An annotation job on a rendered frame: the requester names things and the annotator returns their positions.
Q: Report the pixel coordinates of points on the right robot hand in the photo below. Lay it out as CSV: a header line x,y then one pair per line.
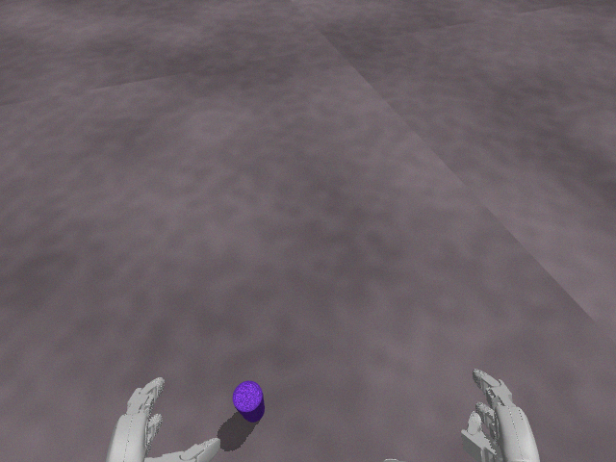
x,y
511,438

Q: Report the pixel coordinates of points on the cup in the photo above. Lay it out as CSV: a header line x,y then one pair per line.
x,y
249,401

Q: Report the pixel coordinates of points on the left robot hand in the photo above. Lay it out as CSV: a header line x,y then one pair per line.
x,y
133,432

